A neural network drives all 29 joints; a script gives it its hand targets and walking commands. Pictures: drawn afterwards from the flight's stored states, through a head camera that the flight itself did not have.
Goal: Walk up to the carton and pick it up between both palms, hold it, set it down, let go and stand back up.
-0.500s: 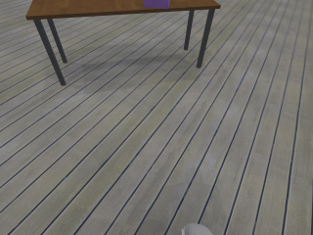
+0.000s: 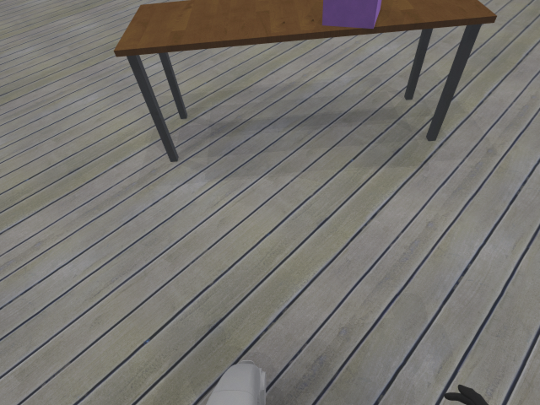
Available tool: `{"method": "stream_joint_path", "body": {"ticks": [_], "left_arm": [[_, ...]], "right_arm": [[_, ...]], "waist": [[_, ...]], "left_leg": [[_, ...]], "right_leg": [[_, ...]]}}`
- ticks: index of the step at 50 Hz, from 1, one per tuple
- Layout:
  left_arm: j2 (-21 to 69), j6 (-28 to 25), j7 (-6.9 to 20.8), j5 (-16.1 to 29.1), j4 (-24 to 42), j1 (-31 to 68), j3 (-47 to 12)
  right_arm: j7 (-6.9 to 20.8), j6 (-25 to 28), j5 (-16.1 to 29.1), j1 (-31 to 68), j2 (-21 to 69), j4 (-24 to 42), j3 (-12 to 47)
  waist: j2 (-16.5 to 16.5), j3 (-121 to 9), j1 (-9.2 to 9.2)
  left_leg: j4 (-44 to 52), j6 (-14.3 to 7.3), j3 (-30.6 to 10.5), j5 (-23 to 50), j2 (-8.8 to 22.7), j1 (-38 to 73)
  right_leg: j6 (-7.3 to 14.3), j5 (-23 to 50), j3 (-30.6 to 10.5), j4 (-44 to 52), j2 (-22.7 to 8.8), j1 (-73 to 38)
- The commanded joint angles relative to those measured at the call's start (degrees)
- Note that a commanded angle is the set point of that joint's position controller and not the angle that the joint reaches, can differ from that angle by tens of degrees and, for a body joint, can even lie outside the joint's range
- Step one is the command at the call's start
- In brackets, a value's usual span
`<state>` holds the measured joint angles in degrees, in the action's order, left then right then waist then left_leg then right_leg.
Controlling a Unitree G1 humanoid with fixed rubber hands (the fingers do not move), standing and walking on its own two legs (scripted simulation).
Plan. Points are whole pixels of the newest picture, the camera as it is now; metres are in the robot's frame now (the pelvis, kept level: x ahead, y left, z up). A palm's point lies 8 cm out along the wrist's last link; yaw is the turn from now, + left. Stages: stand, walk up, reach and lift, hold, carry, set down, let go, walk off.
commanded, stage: walk up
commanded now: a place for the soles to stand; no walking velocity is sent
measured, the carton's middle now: out of the picture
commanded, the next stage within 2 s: none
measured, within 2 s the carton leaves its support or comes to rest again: neither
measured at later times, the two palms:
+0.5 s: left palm (172, 269) +0.37 +0.26 -0.11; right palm (453, 296) +0.32 -0.27 -0.10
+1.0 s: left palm (201, 231) +0.46 +0.21 -0.10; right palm (410, 151) +0.70 -0.28 -0.09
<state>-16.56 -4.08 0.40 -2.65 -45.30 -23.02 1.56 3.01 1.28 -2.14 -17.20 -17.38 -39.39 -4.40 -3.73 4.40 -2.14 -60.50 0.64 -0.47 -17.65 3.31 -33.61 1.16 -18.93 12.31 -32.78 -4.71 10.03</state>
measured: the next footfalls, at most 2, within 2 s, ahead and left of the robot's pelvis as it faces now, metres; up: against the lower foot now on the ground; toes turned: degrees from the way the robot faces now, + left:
left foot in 0.20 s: +0.30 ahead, +0.14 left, +0.00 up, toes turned +7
right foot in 0.62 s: +0.53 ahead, -0.16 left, +0.00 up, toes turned -4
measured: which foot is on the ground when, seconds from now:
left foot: up 0.00-0.18, down 0.20-0.62, up 0.64-1.00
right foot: down 0.00-0.20, up 0.22-0.60, down 0.62-1.00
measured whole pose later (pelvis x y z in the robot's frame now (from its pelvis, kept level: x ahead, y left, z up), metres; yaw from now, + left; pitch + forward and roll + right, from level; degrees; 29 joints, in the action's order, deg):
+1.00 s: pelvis +0.52 -0.06 +0.00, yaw +6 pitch -3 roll +0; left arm -17.0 -2.6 1.1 -1.7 -43.2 -27.7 2.0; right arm 2.8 1.4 -1.9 -13.7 -14.6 -36.4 -2.9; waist -1.9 5.2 -5.4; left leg -40.7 -1.1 3.3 -11.3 3.5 -29.4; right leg 1.4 -21.8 10.1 -31.8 -2.8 6.6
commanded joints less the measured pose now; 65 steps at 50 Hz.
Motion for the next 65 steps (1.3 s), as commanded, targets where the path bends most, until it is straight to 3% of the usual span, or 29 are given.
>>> {"method": "stream_joint_path", "body": {"ticks": [1,6,9,10,11,12,14,15,17,27,30,31,32,33,34,35,38,43,47,50,52,53,54,55,56,58,60,62,65], "left_arm": [[-9.2,-1.7,-0.1,0.0,3.3,-0.7,2.2],[-11.4,-0.2,-0.2,0.4,3.4,-1.9,2.9],[-10.0,1.1,-0.1,0.3,4.2,-5.4,1.5],[-7.2,1.3,0.3,0.4,5.8,-8.5,0.5],[-7.5,1.8,1.2,1.1,8.9,-10.1,0.9],[-12.3,2.7,1.1,1.0,10.2,-3.8,2.1],[-9.2,2.9,1.3,1.2,12.3,0.7,1.5],[-7.7,2.8,1.5,0.9,11.6,-0.8,1.4],[-7.1,3.0,2.3,0.8,9.2,-4.8,1.7],[-4.0,1.5,4.2,0.6,12.0,5.9,2.7],[-5.9,0.4,3.0,0.4,10.2,-4.6,4.2],[-9.1,0.0,2.2,-0.1,7.9,-13.6,5.3],[-16.6,-0.2,1.3,-0.8,9.4,-14.2,6.6],[-18.2,0.5,0.3,0.8,10.0,-11.7,6.7],[-15.4,0.9,-0.3,1.3,10.5,-7.2,5.5],[-13.9,1.1,-0.6,1.1,10.0,-5.0,4.8],[-10.2,0.6,-0.3,0.5,9.5,0.7,3.0],[-8.9,-0.1,-0.2,0.5,6.8,-2.3,2.7],[-10.3,0.2,0.3,1.2,6.0,-4.9,3.1],[-10.9,0.9,0.6,1.2,6.0,-4.4,3.4],[-9.7,1.4,0.6,1.2,6.2,-4.5,2.4],[-8.2,1.4,0.7,1.1,6.7,-5.9,1.6],[-4.7,1.5,1.0,0.5,8.4,-8.9,0.3],[-6.9,2.4,1.3,0.7,10.7,-10.0,1.5],[-10.4,3.9,1.1,0.2,10.9,-5.7,2.5],[-7.6,4.4,1.4,0.3,12.0,-3.2,2.2],[-6.8,4.4,2.1,0.1,10.0,-7.8,2.6],[-6.0,4.6,2.9,0.3,10.0,-5.1,2.7],[-3.9,4.0,3.8,0.9,11.0,-2.2,2.3]], "right_arm": [[1.1,1.3,0.4,2.4,-0.5,6.0,0.1],[0.9,1.9,-0.1,3.6,-1.3,7.4,-1.0],[-0.9,2.6,-1.3,-9.7,-4.3,4.3,-2.6],[-1.8,2.6,-2.1,-17.2,-9.1,3.5,-3.7],[-2.8,2.5,-1.6,-18.8,-15.0,5.1,-4.7],[-4.0,1.8,0.6,-15.6,-14.9,5.1,-4.4],[-4.7,1.5,0.7,-8.0,-12.7,5.1,-3.0],[-4.5,2.0,0.1,-4.8,-10.9,5.2,-2.3],[-3.8,3.2,-0.2,-1.8,-8.1,4.3,-1.1],[-2.6,4.2,-0.3,-4.9,-9.7,1.7,-1.3],[-2.4,3.2,-0.9,-3.8,-8.7,2.5,-0.5],[-2.2,2.9,-1.1,-6.3,-4.6,2.7,0.9],[-1.7,2.9,0.1,-10.9,-0.3,5.4,2.4],[-2.2,1.8,0.0,-8.2,-4.7,7.2,1.0],[-2.2,1.0,-0.3,-3.6,-6.3,7.8,0.4],[-2.1,0.9,0.1,-3.7,-5.7,7.8,0.6],[-1.3,1.0,0.5,-8.2,-4.6,5.7,-0.1],[-0.5,0.7,0.6,-1.5,-2.3,6.6,0.5],[-0.2,1.3,0.4,3.9,-0.7,7.7,0.4],[-0.7,1.8,0.1,3.1,-1.3,8.2,-0.1],[-1.7,2.5,-0.3,-2.2,-2.3,7.4,-0.9],[-2.4,2.8,-1.0,-9.3,-4.0,5.8,-1.7],[-3.2,2.8,-2.1,-16.9,-9.2,4.8,-2.7],[-4.3,2.3,-1.7,-17.5,-13.7,5.9,-3.7],[-5.3,1.4,-0.1,-13.6,-13.6,5.3,-3.7],[-5.4,1.5,0.2,-6.7,-10.3,5.3,-1.9],[-4.7,2.3,-0.3,-1.1,-8.5,5.3,-0.8],[-4.4,3.4,-0.3,-1.9,-7.0,3.6,-0.4],[-4.1,4.0,-0.5,-1.8,-8.7,2.3,-0.6]], "waist": [[11.0,4.6,-0.89],[10.6,4.7,0.14],[1.1,-2.0,6.52],[-7.0,-10.3,10.0],[-12.2,-14.3,10.0],[-3.8,-12.3,10.48],[-2.3,-2.1,7.89],[-5.2,0.3,5.71],[-6.8,-0.8,2.63],[-5.0,1.7,4.56],[1.9,-0.8,-1.67],[10.6,-6.2,-5.3],[25.0,-11.6,-4.57],[17.7,-10.7,-4.9],[12.4,-3.4,-3.54],[10.8,-0.4,-2.66],[12.8,-0.1,1.25],[12.5,2.8,-1.02],[13.8,3.6,-2.75],[11.7,1.9,-0.86],[4.9,2.2,3.13],[2.3,-3.3,6.18],[-7.5,-10.6,9.84],[-7.9,-12.2,9.54],[-2.0,-7.7,8.84],[-2.1,2.0,6.41],[-5.3,0.4,2.62],[-4.2,2.7,2.92],[-9.1,3.5,3.33]], "left_leg": [[14.6,-0.7,-1.0,8.0,3.3,-1.3],[22.9,-3.3,4.9,10.3,0.0,10.1],[24.4,-5.9,6.4,4.4,-5.3,30.2],[27.8,-10.4,-10.5,-7.8,5.0,41.6],[40.4,-17.0,-42.6,-21.1,18.8,47.2],[47.1,-18.6,-47.6,-26.0,21.1,41.8],[45.6,-18.3,-32.9,-16.4,19.0,30.2],[45.6,-17.7,-26.9,-13.2,16.6,25.1],[46.4,-16.2,-19.5,-9.8,13.4,18.7],[43.4,-13.4,-6.2,-5.3,10.4,16.0],[28.3,-10.6,-1.5,1.9,8.3,9.9],[9.0,-7.6,3.6,4.9,3.7,6.6],[-10.2,-2.6,6.6,-10.5,-4.9,-5.7],[-16.1,-2.3,-1.5,-15.8,-4.5,-8.8],[-19.7,-2.1,-3.8,-10.4,-1.6,-11.3],[-19.5,-2.1,-3.1,-8.1,-0.1,-12.1],[-9.1,-1.0,-2.7,-4.6,2.2,-1.8],[8.3,-0.4,0.5,0.1,2.7,-3.0],[18.6,-1.5,4.7,8.2,-0.4,3.7],[23.3,-2.8,5.4,8.3,-1.1,11.9],[28.3,-4.5,5.8,8.0,-3.2,22.1],[27.5,-6.2,3.0,6.2,-2.1,32.7],[31.9,-11.0,-16.7,-6.9,11.8,42.1],[44.1,-16.5,-43.4,-18.7,23.5,44.2],[47.1,-18.8,-42.7,-26.7,24.1,37.8],[45.9,-16.4,-27.2,-15.7,19.9,27.4],[47.2,-15.6,-18.9,-14.7,16.9,20.7],[48.3,-15.6,-15.0,-10.6,15.4,17.2],[47.0,-14.9,-8.1,-8.5,13.4,16.4]], "right_leg": [[12.0,1.3,-9.6,20.9,-13.2,1.2],[11.0,4.2,-6.5,16.1,-14.3,1.9],[7.5,16.8,1.0,-8.7,-9.4,6.7],[4.0,10.3,2.2,-28.5,-5.1,14.4],[0.7,-13.2,-4.1,-41.4,2.6,27.3],[1.1,-10.6,-13.1,-47.2,0.1,29.0],[0.4,-6.1,-14.9,-49.7,-3.0,32.3],[-0.4,-4.5,-14.7,-45.4,-4.4,30.0],[-1.6,-4.3,-14.8,-38.3,-4.9,23.0],[-0.7,9.6,-8.5,-6.8,-2.3,14.7],[1.3,7.7,-4.0,-3.1,3.0,-2.7],[3.1,2.6,-10.0,-1.4,-0.2,-12.8],[11.2,-14.9,-39.7,11.2,-16.7,-18.7],[14.3,-27.4,-55.7,21.1,-21.7,-14.9],[13.8,-30.2,-51.9,21.7,-21.8,-9.1],[14.2,-21.3,-43.4,18.8,-20.2,-6.9],[12.2,-11.7,-26.8,18.6,-14.0,4.6],[13.7,-0.5,-20.7,19.1,-13.7,1.5],[10.0,4.8,-14.1,18.1,-9.7,2.8],[10.2,2.6,-13.9,14.6,-11.1,3.6],[8.6,11.9,-12.1,4.0,-9.6,7.5],[5.7,13.2,-7.8,-7.8,-6.0,11.6],[2.2,4.3,-3.8,-28.1,-1.2,19.2],[-0.4,-13.9,-8.1,-37.1,4.8,28.5],[0.1,-11.7,-14.0,-43.8,1.6,30.6],[-0.8,-5.3,-14.7,-44.7,-0.6,32.8],[-2.1,-4.6,-15.3,-37.0,-2.6,25.6],[-2.7,-2.8,-14.6,-32.9,-2.6,24.5],[-2.5,0.1,-13.8,-20.3,-4.1,23.2]]}}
